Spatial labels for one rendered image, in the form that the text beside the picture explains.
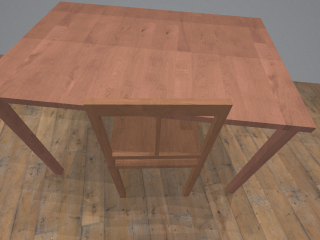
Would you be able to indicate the chair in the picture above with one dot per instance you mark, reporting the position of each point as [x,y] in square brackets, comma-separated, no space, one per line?
[142,139]

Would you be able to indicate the table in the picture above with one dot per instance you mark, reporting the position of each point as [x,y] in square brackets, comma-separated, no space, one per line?
[81,50]

